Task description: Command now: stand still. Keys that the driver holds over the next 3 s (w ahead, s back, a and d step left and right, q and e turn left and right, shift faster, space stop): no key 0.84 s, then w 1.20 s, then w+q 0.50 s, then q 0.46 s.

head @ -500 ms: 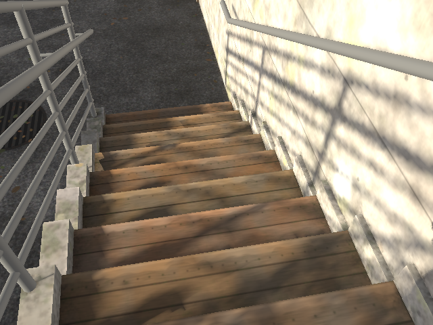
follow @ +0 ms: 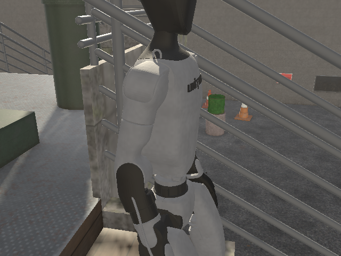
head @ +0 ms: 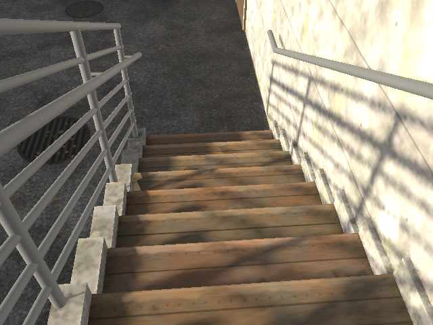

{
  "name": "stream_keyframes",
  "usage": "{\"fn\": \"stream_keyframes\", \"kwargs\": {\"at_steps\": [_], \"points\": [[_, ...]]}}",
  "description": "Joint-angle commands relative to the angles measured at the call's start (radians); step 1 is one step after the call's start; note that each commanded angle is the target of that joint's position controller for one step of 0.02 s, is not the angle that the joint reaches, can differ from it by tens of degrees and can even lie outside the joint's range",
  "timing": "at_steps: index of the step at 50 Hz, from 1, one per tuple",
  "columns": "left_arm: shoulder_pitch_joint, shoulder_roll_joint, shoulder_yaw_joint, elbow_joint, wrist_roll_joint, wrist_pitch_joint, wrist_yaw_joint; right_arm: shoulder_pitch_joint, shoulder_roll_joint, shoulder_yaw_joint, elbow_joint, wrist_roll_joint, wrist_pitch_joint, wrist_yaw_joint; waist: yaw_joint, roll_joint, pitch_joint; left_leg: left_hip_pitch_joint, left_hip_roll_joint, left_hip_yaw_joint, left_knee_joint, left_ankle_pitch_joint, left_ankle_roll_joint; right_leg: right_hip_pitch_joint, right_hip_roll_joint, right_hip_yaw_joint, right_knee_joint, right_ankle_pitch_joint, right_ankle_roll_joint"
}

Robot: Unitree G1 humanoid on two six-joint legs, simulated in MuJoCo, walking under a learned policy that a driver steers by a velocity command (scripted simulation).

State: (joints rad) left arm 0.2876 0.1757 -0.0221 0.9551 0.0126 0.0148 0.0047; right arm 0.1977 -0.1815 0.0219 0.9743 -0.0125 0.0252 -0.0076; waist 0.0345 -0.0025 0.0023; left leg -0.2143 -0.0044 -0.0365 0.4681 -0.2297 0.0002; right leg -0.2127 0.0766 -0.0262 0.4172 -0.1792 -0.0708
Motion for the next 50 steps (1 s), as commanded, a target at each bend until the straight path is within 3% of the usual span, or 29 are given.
{"fn": "stream_keyframes", "kwargs": {"at_steps": [1,2,3,8,9,10,13,15,16,20,21,24,25,29,30,31,34,42,44,46,48,49,50], "points": [[0.008,0.084,0.030,-0.016,0.003,0.005,-0.003,0.014,-0.074,-0.004,-0.014,0.007,-0.033,0.000,-0.003,0.067,0.035,-0.077,0.104,-0.114,-0.163,-0.067,0.055,0.083,-0.151,0.168,-0.117,0.000,0.012],[0.013,0.077,0.029,-0.001,0.003,0.008,-0.006,0.018,-0.073,-0.001,-0.012,0.011,-0.037,0.000,0.003,0.060,0.022,-0.067,0.107,-0.119,-0.176,-0.057,0.056,0.102,-0.156,0.164,-0.117,0.014,0.013],[0.039,0.074,0.031,0.009,0.014,0.011,-0.010,0.060,-0.071,-0.008,0.011,0.019,-0.045,-0.005,0.007,0.061,0.036,-0.059,0.111,-0.114,-0.175,-0.057,0.050,0.100,-0.166,0.159,-0.135,0.012,0.011],[0.019,0.070,0.038,0.060,0.004,0.024,-0.003,0.074,-0.084,-0.016,0.021,0.025,-0.056,-0.008,-0.003,0.027,0.021,-0.024,0.119,-0.122,-0.183,0.045,0.053,0.113,-0.170,0.141,-0.130,0.071,0.016],[0.021,0.078,0.039,0.067,0.003,0.020,-0.006,0.065,-0.087,-0.013,0.018,0.029,-0.048,-0.007,-0.010,0.012,0.023,-0.018,0.131,-0.132,-0.188,0.016,0.058,0.107,-0.165,0.139,-0.122,0.060,0.020],[0.025,0.062,0.035,0.080,0.008,0.017,-0.003,0.071,-0.079,-0.011,0.022,0.033,-0.045,-0.007,-0.016,0.012,0.018,-0.017,0.133,-0.135,-0.197,0.019,0.060,0.111,-0.167,0.138,-0.121,0.065,0.023],[0.034,0.067,0.039,0.093,-0.005,0.011,-0.003,0.108,-0.075,-0.008,0.054,0.022,-0.040,-0.001,-0.015,0.034,0.045,-0.018,0.132,-0.128,-0.192,0.068,0.057,0.106,-0.176,0.143,-0.131,0.074,0.031],[0.040,0.071,0.042,0.106,-0.004,0.009,-0.001,0.116,-0.071,-0.007,0.063,0.020,-0.039,0.000,-0.020,0.027,0.043,0.001,0.131,-0.125,-0.189,0.093,0.057,0.099,-0.176,0.142,-0.131,0.080,0.032],[0.062,0.067,0.044,0.110,-0.006,0.009,-0.005,0.123,-0.077,-0.010,0.073,0.005,-0.035,-0.006,-0.022,0.054,0.042,0.013,0.121,-0.120,-0.180,0.140,0.052,0.079,-0.177,0.137,-0.118,0.079,0.027],[0.088,0.055,0.043,0.121,-0.014,0.018,0.001,0.144,-0.069,-0.015,0.095,0.012,-0.026,-0.020,-0.020,0.024,0.032,0.049,0.135,-0.122,-0.150,0.235,0.067,0.058,-0.173,0.134,-0.112,0.062,0.031],[0.097,0.059,0.043,0.119,-0.003,0.014,0.002,0.148,-0.064,-0.015,0.093,0.009,-0.024,-0.020,-0.025,0.026,0.028,0.061,0.134,-0.120,-0.133,0.269,0.067,0.047,-0.170,0.124,-0.096,0.063,0.034],[0.108,0.052,0.042,0.120,-0.003,0.013,0.006,0.151,-0.061,-0.016,0.102,0.008,-0.021,-0.021,-0.028,0.026,0.029,0.064,0.133,-0.121,-0.124,0.289,0.072,0.031,-0.169,0.120,-0.086,0.053,0.037],[0.123,0.073,0.046,0.124,-0.001,0.014,0.013,0.164,-0.085,-0.030,0.097,0.012,-0.019,-0.024,-0.032,-0.008,0.038,0.049,0.144,-0.127,-0.115,0.283,0.069,0.030,-0.160,0.117,-0.068,0.047,0.038],[0.136,0.058,0.043,0.122,-0.007,0.020,0.020,0.159,-0.067,-0.038,0.091,0.005,-0.013,-0.021,-0.032,0.031,0.039,0.029,0.140,-0.128,-0.120,0.282,0.069,0.027,-0.159,0.110,-0.039,0.041,0.031],[0.144,0.053,0.041,0.123,-0.002,0.024,0.019,0.159,-0.065,-0.040,0.091,0.003,-0.011,-0.023,-0.027,0.037,0.036,0.029,0.143,-0.127,-0.116,0.272,0.071,0.027,-0.158,0.111,-0.042,0.027,0.031],[0.137,0.051,0.038,0.118,0.002,0.030,0.021,0.152,-0.053,-0.038,0.090,0.013,-0.013,-0.027,-0.028,0.037,0.043,0.020,0.137,-0.121,-0.125,0.253,0.074,0.028,-0.165,0.116,-0.055,0.027,0.037],[0.143,0.064,0.038,0.110,0.007,0.032,0.021,0.171,-0.045,-0.039,0.094,0.011,-0.015,-0.031,-0.032,0.025,0.059,0.018,0.137,-0.119,-0.127,0.255,0.072,0.027,-0.166,0.122,-0.065,0.034,0.043],[0.153,0.061,0.033,0.103,0.002,0.032,0.022,0.170,-0.056,-0.050,0.094,0.018,-0.018,-0.033,-0.031,0.020,0.040,0.045,0.126,-0.111,-0.125,0.284,0.072,0.034,-0.168,0.114,-0.056,0.044,0.037],[0.160,0.051,0.029,0.109,0.005,0.034,0.020,0.181,-0.046,-0.050,0.100,0.016,-0.015,-0.032,-0.034,0.027,0.041,0.036,0.108,-0.116,-0.171,0.039,0.072,0.042,-0.152,0.102,-0.069,-0.053,0.035],[0.153,0.067,0.038,0.095,0.014,0.036,0.017,0.191,-0.092,-0.072,0.095,0.015,-0.004,-0.031,-0.038,0.066,0.077,0.000,0.102,-0.154,-0.198,-0.283,0.110,-0.006,-0.088,0.039,0.017,-0.234,0.019],[0.116,0.068,0.044,0.073,0.026,0.035,0.014,0.237,-0.121,-0.089,0.089,0.020,0.002,-0.029,-0.064,0.087,0.133,-0.012,0.152,-0.250,-0.236,-0.569,0.169,-0.128,-0.038,-0.028,0.143,-0.353,0.005],[0.090,0.059,0.044,0.060,0.034,0.031,0.011,0.269,-0.134,-0.098,0.093,0.015,-0.001,-0.030,-0.076,0.103,0.174,-0.017,0.200,-0.309,-0.254,-0.600,0.202,-0.184,-0.040,-0.051,0.191,-0.339,0.000],[0.068,0.068,0.052,0.059,0.034,0.018,0.007,0.306,-0.129,-0.099,0.104,-0.001,-0.002,-0.022,-0.093,0.119,0.193,-0.003,0.230,-0.357,-0.270,-0.577,0.226,-0.231,-0.046,-0.051,0.229,-0.332,-0.011]]}}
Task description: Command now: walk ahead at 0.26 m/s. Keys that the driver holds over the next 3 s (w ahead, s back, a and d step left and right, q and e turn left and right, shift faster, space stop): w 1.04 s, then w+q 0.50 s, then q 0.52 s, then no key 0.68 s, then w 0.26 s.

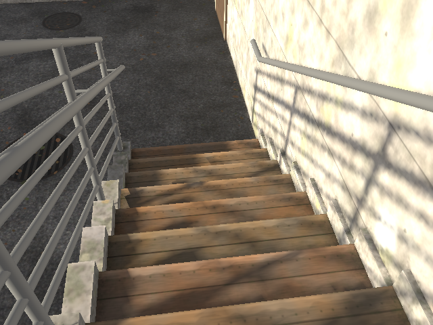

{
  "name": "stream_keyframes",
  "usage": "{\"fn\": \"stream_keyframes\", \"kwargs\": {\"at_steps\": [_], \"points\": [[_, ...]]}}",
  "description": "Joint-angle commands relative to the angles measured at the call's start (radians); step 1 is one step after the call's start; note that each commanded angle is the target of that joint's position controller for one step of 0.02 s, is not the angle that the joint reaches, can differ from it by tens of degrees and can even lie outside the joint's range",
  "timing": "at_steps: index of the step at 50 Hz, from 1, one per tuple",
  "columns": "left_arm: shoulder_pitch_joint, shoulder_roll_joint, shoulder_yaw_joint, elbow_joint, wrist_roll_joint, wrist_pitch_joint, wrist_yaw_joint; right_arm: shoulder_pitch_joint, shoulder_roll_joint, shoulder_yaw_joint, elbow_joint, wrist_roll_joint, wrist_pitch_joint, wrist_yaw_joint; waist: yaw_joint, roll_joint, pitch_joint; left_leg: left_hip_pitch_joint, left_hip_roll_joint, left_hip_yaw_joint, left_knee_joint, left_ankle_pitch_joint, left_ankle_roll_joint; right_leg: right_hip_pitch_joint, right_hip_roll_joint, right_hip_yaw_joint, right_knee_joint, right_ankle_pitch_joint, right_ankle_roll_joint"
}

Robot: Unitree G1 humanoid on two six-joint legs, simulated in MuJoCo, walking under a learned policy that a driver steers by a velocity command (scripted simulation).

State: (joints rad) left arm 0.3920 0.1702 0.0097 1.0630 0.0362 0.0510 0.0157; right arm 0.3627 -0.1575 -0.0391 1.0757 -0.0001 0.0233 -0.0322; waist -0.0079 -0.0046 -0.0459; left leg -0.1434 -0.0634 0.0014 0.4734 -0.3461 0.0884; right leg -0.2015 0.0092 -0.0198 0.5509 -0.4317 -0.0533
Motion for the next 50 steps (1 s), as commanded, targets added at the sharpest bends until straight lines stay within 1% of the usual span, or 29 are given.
{"fn": "stream_keyframes", "kwargs": {"at_steps": [1,4,7,8,9,10,12,15,17,19,21,25,26,28,29,30,31,32,33,34,35,36,37,39,41,42,45,48,50], "points": [[-0.074,0.065,0.020,-0.068,0.005,-0.029,-0.011,0.142,-0.147,-0.036,0.002,-0.024,-0.004,0.007,-0.061,0.139,0.255,-0.057,0.291,-0.408,-0.263,-0.403,0.151,-0.288,0.005,-0.048,0.123,-0.060,-0.034],[-0.063,0.063,0.028,-0.068,-0.019,-0.063,-0.018,0.101,-0.207,-0.057,-0.013,-0.020,-0.018,0.015,-0.023,0.131,0.240,-0.101,0.290,-0.372,-0.208,-0.207,0.170,-0.226,-0.007,-0.050,0.104,-0.055,-0.053],[0.137,0.068,0.035,0.016,0.010,-0.083,-0.015,0.009,-0.174,-0.064,-0.043,0.007,-0.050,0.021,0.114,0.050,0.137,-0.322,0.214,-0.238,0.033,0.049,0.126,0.170,0.029,-0.044,-0.015,0.051,-0.078],[0.273,0.151,0.066,0.065,0.024,-0.085,-0.006,-0.086,-0.159,-0.067,-0.088,0.006,-0.078,0.022,0.188,-0.069,0.063,-0.426,0.112,-0.088,0.299,0.157,0.059,0.316,-0.064,0.122,-0.081,-0.020,-0.131],[0.340,0.226,0.091,0.095,0.029,-0.092,-0.002,-0.112,-0.129,-0.064,-0.124,-0.015,-0.086,0.030,0.196,-0.250,0.068,-0.619,-0.028,0.047,0.645,-0.101,0.012,0.398,-0.273,0.500,-0.250,-0.047,-0.245],[0.304,0.206,0.080,0.087,0.014,-0.097,-0.005,-0.188,-0.141,-0.061,-0.152,-0.028,-0.092,0.024,0.162,-0.120,0.160,-0.751,0.017,-0.062,0.712,-0.181,0.011,0.351,-0.340,0.574,-0.271,0.028,-0.268],[0.151,0.194,0.079,0.046,0.002,-0.113,-0.004,-0.137,-0.120,-0.049,-0.103,-0.031,-0.085,0.019,0.077,-0.011,0.225,-0.746,0.097,-0.087,0.715,-0.064,-0.003,0.252,-0.318,0.442,-0.222,0.161,-0.212],[0.121,0.140,0.053,0.047,0.032,-0.149,-0.002,-0.070,-0.123,-0.053,-0.065,-0.046,-0.052,0.027,0.022,-0.068,0.209,-0.604,0.082,-0.073,0.640,0.138,-0.026,0.109,-0.228,0.267,-0.141,0.403,-0.179],[0.059,0.088,0.026,0.034,0.019,-0.179,0.002,-0.149,-0.125,-0.055,-0.082,-0.042,-0.057,0.035,-0.004,-0.033,0.187,-0.518,0.060,-0.084,0.419,0.425,-0.018,0.004,-0.131,0.164,-0.067,0.259,-0.137],[0.027,0.110,0.024,0.021,0.004,-0.194,0.002,-0.241,-0.098,-0.039,-0.120,-0.054,-0.060,0.052,0.015,-0.019,0.165,-0.364,0.029,-0.002,0.216,0.740,-0.020,-0.150,-0.089,0.119,-0.048,0.170,-0.143],[0.028,0.116,0.019,0.039,-0.026,-0.187,0.004,-0.287,-0.073,-0.014,-0.148,-0.033,-0.055,0.053,0.024,-0.092,0.159,-0.190,0.029,0.060,0.157,0.860,-0.022,-0.283,-0.076,0.072,0.010,0.155,-0.115],[0.141,0.123,0.020,0.079,-0.010,-0.173,0.015,-0.316,-0.096,0.012,-0.163,-0.039,-0.062,0.040,0.100,-0.004,0.236,-0.077,0.011,0.139,-0.002,0.824,-0.047,-0.246,-0.053,0.064,0.223,0.193,-0.092],[0.170,0.119,0.018,0.096,0.001,-0.159,0.028,-0.259,-0.107,0.011,-0.139,-0.041,-0.066,0.035,0.102,-0.017,0.220,-0.113,0.033,0.117,-0.124,0.799,-0.039,-0.101,-0.025,0.055,0.354,0.304,-0.099],[0.140,0.139,0.021,0.103,0.013,-0.122,0.042,0.090,-0.171,-0.017,-0.039,-0.056,-0.084,0.019,-0.055,-0.017,0.099,0.101,0.066,0.133,-0.329,0.824,-0.006,-0.018,0.009,0.018,0.836,0.558,-0.120],[0.147,0.128,0.031,0.101,-0.010,-0.105,0.032,0.263,-0.229,-0.041,0.032,-0.045,-0.084,0.023,-0.117,0.136,0.016,0.364,0.200,-0.011,-0.263,0.953,0.061,-0.226,0.074,-0.015,1.275,0.082,-0.107],[0.269,0.046,0.024,0.078,-0.068,-0.113,0.041,0.322,-0.239,-0.030,0.030,-0.055,-0.096,0.050,-0.047,0.181,-0.160,0.716,0.390,-0.165,0.254,1.421,0.105,-0.567,0.091,0.066,1.481,-0.471,-0.100],[0.271,0.100,0.025,0.055,-0.077,-0.124,0.041,0.300,-0.248,-0.031,0.009,-0.037,-0.093,0.065,-0.051,0.153,-0.198,0.769,0.480,-0.274,0.213,1.139,0.187,-0.771,0.026,0.146,1.403,-0.342,-0.122],[0.201,0.142,0.037,0.053,-0.037,-0.125,0.036,0.225,-0.214,-0.029,-0.017,-0.034,-0.084,0.061,-0.052,0.046,-0.072,0.557,0.470,-0.265,0.092,0.850,0.210,-0.806,-0.010,0.123,1.332,-0.231,-0.120],[0.112,0.138,0.045,0.015,-0.004,-0.116,0.019,0.179,-0.239,-0.044,-0.016,-0.037,-0.081,0.043,-0.043,0.111,-0.060,0.443,0.542,-0.433,0.004,0.342,0.326,-0.886,-0.034,0.092,1.310,-0.208,-0.084],[0.018,0.178,0.063,0.003,0.026,-0.112,0.014,0.088,-0.140,-0.009,-0.031,-0.028,-0.098,0.031,-0.009,-0.032,0.047,0.242,0.489,-0.418,-0.037,0.217,0.298,-0.848,-0.077,0.206,1.010,-0.003,-0.042],[-0.016,0.166,0.068,0.007,0.037,-0.096,0.006,0.054,-0.125,0.004,-0.039,-0.034,-0.106,0.033,0.009,-0.007,0.127,0.040,0.438,-0.383,-0.051,0.238,0.275,-0.747,-0.088,0.176,0.911,0.043,-0.011],[-0.065,0.115,0.065,-0.020,0.013,-0.077,-0.006,0.006,-0.124,0.010,-0.036,-0.030,-0.112,0.028,0.064,-0.059,0.214,-0.236,0.335,-0.232,-0.122,0.329,0.223,-0.551,-0.103,0.120,0.630,0.203,0.036],[-0.102,0.089,0.062,-0.027,0.016,-0.058,-0.015,0.026,-0.159,0.006,-0.037,-0.022,-0.118,0.020,0.056,0.015,0.223,-0.334,0.305,-0.197,-0.118,0.407,0.214,-0.425,-0.083,0.056,0.533,0.267,0.046],[0.053,0.033,0.043,0.020,0.023,-0.037,-0.019,0.061,-0.205,-0.009,-0.026,-0.018,-0.120,0.024,0.103,0.124,0.116,-0.392,0.269,-0.140,-0.039,0.568,0.173,-0.223,-0.053,-0.001,0.624,0.428,0.029],[-0.141,0.114,0.067,-0.043,0.000,-0.058,-0.035,0.110,-0.133,0.002,-0.004,-0.014,-0.134,0.016,0.048,0.039,0.154,-0.162,0.216,-0.176,0.078,0.208,0.140,-0.533,-0.090,0.104,0.423,0.700,-0.016],[-0.213,0.100,0.063,-0.058,0.012,-0.070,-0.035,0.151,-0.141,0.000,-0.005,-0.014,-0.138,0.017,0.006,0.068,0.167,-0.091,0.223,-0.226,0.095,0.120,0.144,-0.610,-0.086,0.100,0.380,0.727,-0.018],[-0.308,0.071,0.043,-0.103,0.009,-0.096,-0.043,0.102,-0.123,0.007,-0.006,0.014,-0.146,0.017,-0.012,-0.005,0.175,-0.334,0.176,-0.136,0.139,-0.072,0.109,-0.266,-0.060,0.005,0.111,1.019,0.007],[-0.381,0.079,0.034,-0.153,-0.014,-0.100,-0.038,0.161,-0.128,0.005,0.002,-0.007,-0.131,0.005,-0.084,0.055,0.252,-0.227,0.187,-0.144,0.268,0.072,0.113,-0.278,-0.051,-0.018,-0.047,0.872,0.024],[-0.354,0.094,0.029,-0.155,-0.042,-0.099,-0.029,0.173,-0.141,-0.004,0.001,-0.047,-0.092,-0.004,-0.110,0.107,0.257,-0.114,0.197,-0.135,0.376,0.222,0.109,-0.256,-0.081,-0.016,-0.148,0.756,0.003]]}}
Over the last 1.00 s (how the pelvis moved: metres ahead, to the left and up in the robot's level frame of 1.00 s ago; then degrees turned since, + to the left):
0.07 0.05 0.00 -1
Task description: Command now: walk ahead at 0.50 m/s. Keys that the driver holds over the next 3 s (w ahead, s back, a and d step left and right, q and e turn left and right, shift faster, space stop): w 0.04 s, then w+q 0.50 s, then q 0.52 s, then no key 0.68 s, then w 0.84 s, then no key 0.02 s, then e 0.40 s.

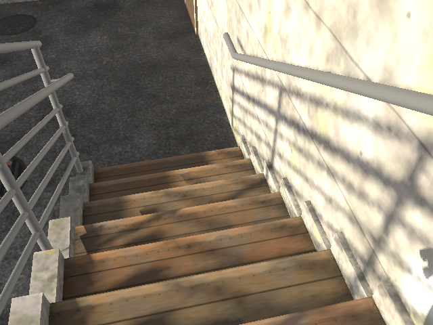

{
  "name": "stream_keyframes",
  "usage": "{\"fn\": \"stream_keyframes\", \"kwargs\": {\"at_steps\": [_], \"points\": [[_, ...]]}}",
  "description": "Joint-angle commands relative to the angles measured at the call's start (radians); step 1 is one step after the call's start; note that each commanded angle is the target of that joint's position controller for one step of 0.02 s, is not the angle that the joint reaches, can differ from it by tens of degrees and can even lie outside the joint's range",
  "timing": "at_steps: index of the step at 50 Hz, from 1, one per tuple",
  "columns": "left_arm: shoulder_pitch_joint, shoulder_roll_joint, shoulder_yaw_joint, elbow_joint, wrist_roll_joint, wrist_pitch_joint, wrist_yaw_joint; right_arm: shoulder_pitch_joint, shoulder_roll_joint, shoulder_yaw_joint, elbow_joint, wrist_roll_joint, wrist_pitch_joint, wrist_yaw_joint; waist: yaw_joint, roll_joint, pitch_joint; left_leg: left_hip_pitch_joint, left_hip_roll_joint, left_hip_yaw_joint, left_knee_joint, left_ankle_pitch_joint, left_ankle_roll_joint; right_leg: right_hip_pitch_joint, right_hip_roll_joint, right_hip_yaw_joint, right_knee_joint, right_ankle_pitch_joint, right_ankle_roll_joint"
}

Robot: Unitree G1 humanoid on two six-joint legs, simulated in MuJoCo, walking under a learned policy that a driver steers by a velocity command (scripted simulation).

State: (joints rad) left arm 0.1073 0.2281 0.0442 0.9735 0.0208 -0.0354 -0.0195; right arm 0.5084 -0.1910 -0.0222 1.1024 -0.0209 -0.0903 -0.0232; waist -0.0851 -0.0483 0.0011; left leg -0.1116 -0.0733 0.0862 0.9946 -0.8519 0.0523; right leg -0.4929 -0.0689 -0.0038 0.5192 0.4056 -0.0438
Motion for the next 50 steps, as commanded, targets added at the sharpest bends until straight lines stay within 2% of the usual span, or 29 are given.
{"fn": "stream_keyframes", "kwargs": {"at_steps": [1,3,4,5,6,7,8,9,10,11,14,16,18,23,27,29,30,32,33,34,35,36,37,38,39,41,45,46,50], "points": [[0.037,0.065,0.011,-0.037,-0.023,-0.016,0.012,0.049,-0.091,-0.013,-0.006,-0.036,0.046,-0.022,0.007,0.128,0.188,-0.126,0.198,-0.215,0.010,0.829,0.148,0.127,-0.013,-0.023,-0.163,-0.126,-0.030],[0.389,0.124,0.043,0.070,-0.004,-0.017,0.010,0.055,-0.127,-0.021,-0.001,-0.024,0.053,-0.024,0.178,0.018,0.014,-0.218,0.135,-0.151,0.463,0.902,0.142,0.532,0.011,-0.061,-0.237,-0.140,-0.036],[0.488,0.189,0.054,0.114,0.008,-0.015,-0.002,0.103,-0.083,-0.028,0.004,-0.014,0.048,-0.017,0.184,-0.138,-0.060,-0.484,-0.027,-0.099,0.923,0.087,0.099,0.768,-0.116,0.046,-0.085,0.182,-0.082],[0.501,0.199,0.038,0.100,0.020,-0.012,-0.015,0.232,-0.058,-0.021,-0.043,0.043,0.037,-0.034,0.098,-0.160,-0.244,-0.726,0.026,-0.155,1.088,-0.070,0.087,1.025,-0.291,0.188,0.274,0.413,-0.105],[0.516,0.241,0.060,0.092,0.001,0.001,-0.015,0.158,-0.091,-0.016,-0.091,0.065,0.030,-0.043,0.163,-0.184,-0.307,-0.880,0.046,-0.143,1.087,0.024,0.062,1.024,-0.407,0.370,0.093,-0.021,-0.212],[0.442,0.204,0.056,0.069,0.001,-0.003,-0.003,-0.045,-0.106,-0.017,-0.133,0.030,0.039,-0.038,0.182,-0.140,-0.142,-0.995,0.092,-0.147,0.963,0.225,0.053,0.807,-0.406,0.411,-0.102,-0.582,-0.273],[0.354,0.125,0.032,0.043,0.009,-0.009,0.005,-0.136,-0.130,-0.025,-0.147,-0.003,0.046,-0.031,0.164,-0.015,-0.015,-0.898,0.114,-0.153,0.869,0.315,0.038,0.552,-0.358,0.380,-0.195,-0.760,-0.237],[0.292,0.088,0.012,0.025,0.024,-0.023,0.009,-0.129,-0.137,-0.036,-0.143,-0.016,0.056,-0.020,0.103,0.029,0.060,-0.787,0.141,-0.183,0.664,0.444,0.021,0.345,-0.335,0.339,-0.187,-0.725,-0.211],[0.258,0.049,0.005,0.035,0.012,-0.041,0.014,-0.122,-0.113,-0.038,-0.118,-0.037,0.070,-0.008,0.061,0.034,0.123,-0.703,0.167,-0.229,0.537,0.563,0.005,0.192,-0.288,0.271,-0.162,-0.600,-0.172],[0.234,0.034,-0.006,0.031,-0.003,-0.059,0.025,-0.127,-0.069,-0.032,-0.118,-0.022,0.087,0.005,0.014,0.033,0.178,-0.575,0.167,-0.225,0.296,0.706,-0.033,0.016,-0.211,0.146,-0.195,-0.565,-0.133],[0.364,0.107,0.013,0.062,-0.017,-0.065,0.032,-0.116,-0.039,-0.036,-0.113,-0.046,0.119,0.023,0.040,-0.046,0.077,-0.612,0.150,-0.172,0.243,0.748,-0.038,0.136,-0.242,0.152,-0.125,-0.351,-0.169],[0.391,0.110,0.018,0.046,-0.004,-0.063,0.019,-0.135,-0.061,-0.050,-0.124,-0.026,0.132,0.023,0.039,-0.031,0.034,-0.673,0.139,-0.176,0.275,0.840,0.005,0.220,-0.245,0.133,-0.065,-0.326,-0.145],[0.401,0.033,0.001,0.056,-0.009,-0.065,0.019,-0.256,-0.066,-0.063,-0.162,-0.021,0.125,0.039,0.049,0.014,0.089,-0.795,0.156,-0.238,0.143,1.014,0.034,0.289,-0.191,0.090,-0.022,-0.588,-0.087],[0.404,0.041,-0.007,0.055,0.014,-0.088,0.038,-0.434,-0.048,-0.055,-0.202,-0.020,0.079,0.076,0.107,0.043,0.119,-0.541,0.078,-0.105,-0.194,1.462,0.038,0.131,-0.150,-0.052,0.071,-0.802,-0.047],[0.496,0.046,-0.009,0.078,0.024,-0.074,0.057,-0.610,-0.026,-0.030,-0.264,0.002,0.069,0.069,0.223,0.020,0.220,-0.559,0.088,-0.014,-0.463,1.398,0.030,0.294,-0.167,-0.098,0.222,-0.659,-0.052],[0.500,0.055,-0.006,0.093,0.014,-0.044,0.080,-0.606,-0.043,-0.022,-0.273,-0.008,0.070,0.068,0.239,-0.014,0.242,-0.478,0.091,0.040,-0.557,1.270,0.021,0.312,-0.163,-0.115,0.310,-0.434,-0.049],[0.513,0.057,-0.006,0.104,0.011,-0.033,0.078,-0.534,-0.058,-0.026,-0.252,-0.012,0.067,0.061,0.218,-0.002,0.216,-0.380,0.082,0.053,-0.603,1.228,0.028,0.320,-0.151,-0.115,0.423,-0.325,-0.055],[0.445,0.075,-0.008,0.107,0.013,-0.007,0.090,-0.134,-0.123,-0.057,-0.120,-0.010,0.055,0.046,0.032,-0.023,0.009,-0.008,0.102,0.001,-0.711,1.317,0.074,0.305,-0.139,-0.107,0.838,-0.222,-0.076],[0.395,0.079,0.000,0.093,-0.005,-0.011,0.086,-0.010,-0.167,-0.078,-0.080,-0.029,0.065,0.043,-0.056,0.121,-0.050,0.239,0.115,0.006,-0.738,1.417,0.083,0.141,-0.013,-0.200,1.178,-0.651,-0.039],[0.485,0.007,-0.010,0.033,-0.036,-0.014,0.085,0.023,-0.279,-0.097,-0.086,-0.034,0.061,0.045,0.010,0.356,-0.156,0.689,0.321,-0.158,-0.258,2.212,0.209,-0.361,0.074,-0.177,1.590,-1.400,0.020],[0.402,0.046,-0.018,-0.061,-0.064,-0.020,0.097,0.024,-0.281,-0.096,-0.118,0.010,0.062,0.037,-0.047,0.274,-0.393,0.833,0.474,-0.368,-0.227,2.261,0.352,-0.535,0.039,-0.048,1.636,-1.370,0.044],[0.335,0.088,-0.008,-0.084,-0.042,-0.012,0.104,-0.037,-0.222,-0.079,-0.169,0.027,0.075,0.021,-0.064,0.103,-0.379,0.694,0.490,-0.406,-0.360,1.974,0.369,-0.559,0.005,-0.028,1.542,-1.272,0.058],[0.283,0.081,-0.013,-0.118,-0.004,0.000,0.097,-0.128,-0.200,-0.064,-0.193,0.015,0.081,0.012,-0.008,0.034,-0.259,0.498,0.462,-0.418,-0.458,1.609,0.376,-0.577,-0.009,0.009,1.434,-1.138,0.048],[0.295,0.041,-0.024,-0.121,0.024,0.016,0.087,-0.185,-0.193,-0.059,-0.213,0.007,0.084,-0.008,0.037,0.073,-0.236,0.347,0.502,-0.505,-0.515,1.334,0.423,-0.567,-0.008,0.022,1.404,-1.123,0.057],[0.274,0.082,-0.013,-0.123,0.039,0.035,0.087,-0.231,-0.134,-0.030,-0.227,0.003,0.067,0.000,0.080,-0.060,-0.160,0.111,0.439,-0.439,-0.549,1.287,0.362,-0.436,-0.038,0.057,1.179,-0.857,0.057],[0.234,0.027,-0.028,-0.164,0.027,0.067,0.089,-0.282,-0.139,-0.019,-0.228,0.008,0.054,-0.004,0.145,0.006,-0.018,-0.266,0.293,-0.353,-0.586,1.341,0.303,-0.253,-0.008,0.026,0.893,-0.660,0.096],[0.302,0.037,-0.022,-0.145,0.011,0.091,0.057,-0.324,-0.197,-0.034,-0.285,-0.002,0.071,-0.001,0.193,0.145,-0.190,-0.261,0.214,-0.295,-0.478,1.561,0.208,-0.013,0.046,0.007,0.775,-0.380,0.099],[0.279,0.081,-0.008,-0.143,0.012,0.085,0.051,-0.341,-0.181,-0.035,-0.320,-0.001,0.082,0.004,0.180,0.121,-0.199,-0.247,0.208,-0.304,-0.461,1.495,0.192,-0.012,0.045,0.014,0.757,-0.388,0.087],[0.045,0.082,-0.008,-0.242,0.025,0.100,0.049,-0.270,-0.164,-0.046,-0.383,0.001,0.126,0.005,0.089,0.144,-0.088,-0.236,0.229,-0.520,-0.472,1.079,0.257,-0.138,0.060,0.043,0.812,-0.554,0.090]]}}
Over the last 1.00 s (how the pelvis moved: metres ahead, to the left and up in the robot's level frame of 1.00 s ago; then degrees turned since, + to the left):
0.48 -0.08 -0.26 0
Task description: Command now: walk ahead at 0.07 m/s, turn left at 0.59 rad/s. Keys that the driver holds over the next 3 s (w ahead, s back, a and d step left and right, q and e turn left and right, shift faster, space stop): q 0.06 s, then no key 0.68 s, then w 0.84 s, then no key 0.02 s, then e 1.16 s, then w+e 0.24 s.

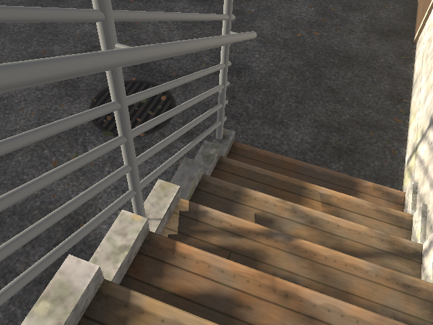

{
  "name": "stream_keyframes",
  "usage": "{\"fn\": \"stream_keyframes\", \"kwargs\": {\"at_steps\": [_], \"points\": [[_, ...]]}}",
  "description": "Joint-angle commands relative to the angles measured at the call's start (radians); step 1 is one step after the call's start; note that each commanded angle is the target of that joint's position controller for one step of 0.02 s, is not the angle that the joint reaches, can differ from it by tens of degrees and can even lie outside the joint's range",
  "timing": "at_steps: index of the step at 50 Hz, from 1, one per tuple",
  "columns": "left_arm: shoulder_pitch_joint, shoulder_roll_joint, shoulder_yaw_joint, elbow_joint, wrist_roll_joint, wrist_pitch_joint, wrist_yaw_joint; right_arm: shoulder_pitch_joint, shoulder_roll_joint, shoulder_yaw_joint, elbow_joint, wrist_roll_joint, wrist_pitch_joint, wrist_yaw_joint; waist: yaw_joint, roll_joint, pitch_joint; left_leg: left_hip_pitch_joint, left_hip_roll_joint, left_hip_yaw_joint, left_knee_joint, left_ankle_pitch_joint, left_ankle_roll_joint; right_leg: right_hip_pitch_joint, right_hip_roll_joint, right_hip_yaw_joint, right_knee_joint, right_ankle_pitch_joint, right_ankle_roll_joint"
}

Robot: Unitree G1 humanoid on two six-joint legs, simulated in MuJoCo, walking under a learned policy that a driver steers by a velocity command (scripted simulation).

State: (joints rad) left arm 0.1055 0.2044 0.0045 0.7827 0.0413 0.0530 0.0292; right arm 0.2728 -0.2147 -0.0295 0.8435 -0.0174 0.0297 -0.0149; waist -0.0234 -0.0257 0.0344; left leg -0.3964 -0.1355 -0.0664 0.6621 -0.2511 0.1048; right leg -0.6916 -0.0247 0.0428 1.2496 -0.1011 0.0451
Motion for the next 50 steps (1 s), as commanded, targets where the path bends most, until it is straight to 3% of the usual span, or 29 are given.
{"fn": "stream_keyframes", "kwargs": {"at_steps": [1,2,3,4,6,7,8,9,10,11,13,15,17,20,21,24,25,26,27,28,30,37,38,41,43,45,48,49,50], "points": [[0.016,0.095,0.029,-0.072,0.010,0.008,0.004,-0.021,-0.138,-0.038,-0.135,-0.009,0.007,-0.003,0.005,0.124,-0.117,0.085,0.299,-0.417,-0.137,0.436,0.231,0.032,0.025,0.012,0.088,-0.109,-0.001],[-0.029,0.068,0.020,-0.108,0.001,0.012,0.010,0.016,-0.135,-0.043,-0.130,-0.003,0.008,-0.008,-0.002,0.137,-0.080,0.102,0.269,-0.403,-0.146,0.382,0.226,0.008,0.027,0.007,-0.060,-0.268,0.006],[-0.075,0.059,0.008,-0.131,-0.004,0.013,0.012,0.048,-0.138,-0.046,-0.127,-0.010,0.012,-0.012,-0.047,0.172,-0.052,0.161,0.264,-0.422,-0.181,0.353,0.216,0.008,0.029,0.037,-0.223,-0.430,0.008],[-0.054,0.060,0.010,-0.122,-0.016,0.013,0.011,0.060,-0.141,-0.044,-0.136,-0.018,0.024,-0.013,-0.048,0.196,-0.066,0.165,0.269,-0.436,-0.210,0.318,0.207,0.071,0.043,0.031,-0.299,-0.474,-0.002],[0.019,0.072,0.011,-0.103,-0.039,0.012,0.002,0.006,-0.128,-0.040,-0.161,-0.017,0.027,-0.005,-0.017,0.201,-0.091,0.103,0.257,-0.445,-0.238,0.334,0.174,0.286,0.061,0.012,-0.456,-0.458,-0.035],[0.093,0.064,0.013,-0.078,-0.045,0.009,-0.003,-0.037,-0.124,-0.037,-0.174,-0.010,0.032,-0.006,0.033,0.166,-0.100,0.045,0.224,-0.417,-0.224,0.330,0.137,0.428,0.061,0.004,-0.590,-0.374,-0.051],[0.204,0.053,0.015,-0.039,-0.038,0.004,-0.008,-0.078,-0.119,-0.036,-0.195,0.003,0.037,-0.008,0.089,0.118,-0.102,-0.061,0.184,-0.374,-0.185,0.200,0.086,0.608,0.063,-0.019,-0.781,-0.251,-0.073],[0.216,0.107,0.025,-0.029,-0.012,-0.006,-0.009,-0.032,-0.063,-0.034,-0.191,0.019,0.037,-0.008,0.064,-0.108,-0.073,-0.249,0.052,-0.238,0.068,-0.155,-0.002,0.749,-0.079,0.182,-0.881,-0.217,-0.116],[0.220,0.191,0.024,-0.049,-0.011,-0.021,-0.013,-0.103,-0.097,-0.041,-0.258,0.043,0.032,-0.001,0.083,-0.309,-0.038,-0.402,-0.097,-0.137,0.142,-0.454,-0.048,0.683,-0.326,0.551,-0.958,0.093,-0.244],[0.160,0.163,0.014,-0.050,-0.011,-0.043,-0.008,-0.120,-0.174,-0.059,-0.235,0.023,0.023,0.002,0.039,-0.166,0.025,-0.329,-0.029,-0.202,0.260,-0.396,-0.075,0.564,-0.344,0.556,-0.943,0.221,-0.271],[0.038,0.107,-0.001,-0.082,-0.016,-0.061,-0.011,-0.065,-0.149,-0.055,-0.163,0.019,0.024,0.013,-0.035,-0.057,0.004,-0.206,-0.014,-0.158,0.359,-0.217,-0.101,0.470,-0.241,0.353,-0.924,0.183,-0.278],[0.010,0.084,-0.008,-0.098,-0.031,-0.073,-0.012,-0.060,-0.139,-0.050,-0.123,0.017,0.031,0.024,-0.038,-0.092,-0.031,-0.134,-0.015,-0.135,0.373,-0.106,-0.123,0.466,-0.154,0.227,-0.927,0.190,-0.254],[0.022,0.098,-0.005,-0.096,-0.040,-0.079,-0.012,-0.097,-0.134,-0.041,-0.114,0.018,0.042,0.035,-0.029,-0.115,-0.036,-0.115,0.004,-0.114,0.239,-0.056,-0.146,0.504,-0.111,0.150,-0.927,0.174,-0.221],[0.074,0.117,0.000,-0.071,-0.045,-0.077,-0.025,-0.187,-0.093,-0.012,-0.112,0.020,0.049,0.049,0.032,-0.149,-0.047,0.026,0.041,-0.030,-0.023,-0.071,-0.154,0.517,-0.092,0.143,-0.941,0.030,-0.187],[0.089,0.146,0.011,-0.066,-0.037,-0.076,-0.025,-0.212,-0.089,-0.007,-0.116,0.024,0.045,0.047,0.050,-0.153,-0.040,0.062,0.052,-0.002,-0.096,-0.078,-0.151,0.517,-0.098,0.161,-0.951,-0.025,-0.188],[0.090,0.166,0.018,-0.063,-0.032,-0.078,-0.028,-0.185,-0.090,-0.002,-0.076,0.007,0.025,0.029,0.028,-0.072,-0.046,0.240,0.092,0.011,-0.295,0.106,-0.128,0.468,-0.105,0.192,-0.922,-0.023,-0.161],[0.078,0.156,0.015,-0.071,-0.030,-0.085,-0.034,-0.154,-0.109,-0.001,-0.062,0.003,0.020,0.025,0.013,-0.061,-0.077,0.308,0.140,-0.043,-0.304,0.146,-0.122,0.459,-0.102,0.196,-0.912,-0.035,-0.148],[0.093,0.137,0.011,-0.079,-0.035,-0.090,-0.044,-0.173,-0.153,-0.007,-0.059,0.005,0.016,0.023,0.044,-0.018,-0.083,0.337,0.179,-0.085,-0.236,0.271,-0.107,0.433,-0.076,0.186,-0.921,0.006,-0.131],[0.090,0.126,0.006,-0.073,-0.033,-0.089,-0.044,-0.202,-0.165,-0.014,-0.051,0.009,0.011,0.022,0.041,0.054,-0.071,0.265,0.186,-0.100,-0.233,0.294,-0.087,0.461,-0.048,0.133,-0.911,-0.008,-0.119],[0.074,0.145,0.009,-0.067,-0.035,-0.088,-0.045,-0.198,-0.144,-0.007,-0.051,0.010,0.003,0.025,0.024,0.053,-0.091,0.253,0.192,-0.110,-0.261,0.281,-0.079,0.498,-0.037,0.107,-0.893,-0.062,-0.112],[0.069,0.125,0.002,-0.054,-0.037,-0.074,-0.052,-0.209,-0.127,0.001,-0.035,0.008,0.000,0.032,0.031,0.065,-0.089,0.235,0.196,-0.116,-0.287,0.258,-0.075,0.516,-0.033,0.092,-0.882,-0.073,-0.108],[0.052,0.145,0.001,-0.008,-0.028,-0.067,-0.054,-0.228,-0.134,0.004,0.002,0.009,-0.002,0.030,0.032,0.043,-0.067,0.223,0.204,-0.115,-0.322,0.257,-0.078,0.522,-0.039,0.101,-0.904,-0.063,-0.109],[0.054,0.129,-0.008,0.005,-0.030,-0.070,-0.056,-0.215,-0.111,0.010,0.020,0.006,-0.003,0.030,0.029,0.043,-0.092,0.247,0.203,-0.115,-0.356,0.179,-0.079,0.526,-0.045,0.103,-0.938,-0.138,-0.103],[0.028,0.166,0.008,0.028,-0.027,-0.060,-0.057,-0.215,-0.133,0.000,0.027,0.007,0.001,0.032,0.026,-0.002,-0.050,0.212,0.155,-0.075,-0.315,-0.021,-0.070,0.502,-0.027,0.128,-0.969,-0.349,-0.126],[0.045,0.162,0.014,0.034,-0.020,-0.055,-0.058,-0.201,-0.136,-0.007,0.032,0.026,0.001,0.025,0.035,-0.021,-0.023,0.150,0.130,-0.047,-0.266,-0.130,-0.049,0.504,-0.045,0.166,-0.995,-0.495,-0.164],[0.061,0.172,0.021,0.042,-0.019,-0.055,-0.054,-0.205,-0.119,-0.007,0.021,0.020,-0.010,0.023,0.041,-0.053,0.020,0.090,0.117,-0.018,-0.221,-0.146,-0.038,0.511,-0.076,0.226,-1.031,-0.571,-0.197],[0.047,0.176,0.033,0.036,-0.018,-0.052,-0.043,-0.176,-0.110,-0.016,0.020,0.002,-0.029,0.026,0.029,-0.048,0.035,0.066,0.126,0.007,-0.191,-0.097,-0.012,0.545,-0.111,0.275,-1.024,-0.526,-0.239],[0.054,0.180,0.041,0.048,-0.002,-0.048,-0.044,-0.149,-0.111,-0.018,0.041,0.002,-0.029,0.019,0.020,-0.033,0.027,0.090,0.124,0.016,-0.189,-0.089,0.003,0.547,-0.101,0.256,-1.002,-0.477,-0.237],[0.047,0.167,0.042,0.042,-0.006,-0.053,-0.044,-0.090,-0.112,-0.019,0.062,-0.004,-0.037,0.014,0.007,-0.008,0.026,0.120,0.136,-0.014,-0.199,-0.101,0.017,0.543,-0.073,0.221,-0.947,-0.396,-0.232]]}}
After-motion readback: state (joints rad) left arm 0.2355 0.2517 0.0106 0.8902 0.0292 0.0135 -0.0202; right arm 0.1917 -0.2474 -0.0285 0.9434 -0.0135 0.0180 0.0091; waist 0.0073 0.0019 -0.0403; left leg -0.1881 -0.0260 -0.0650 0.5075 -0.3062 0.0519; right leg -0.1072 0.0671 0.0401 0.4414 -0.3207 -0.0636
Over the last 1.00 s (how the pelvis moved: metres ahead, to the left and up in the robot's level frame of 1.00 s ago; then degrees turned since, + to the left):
0.44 0.01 -0.27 29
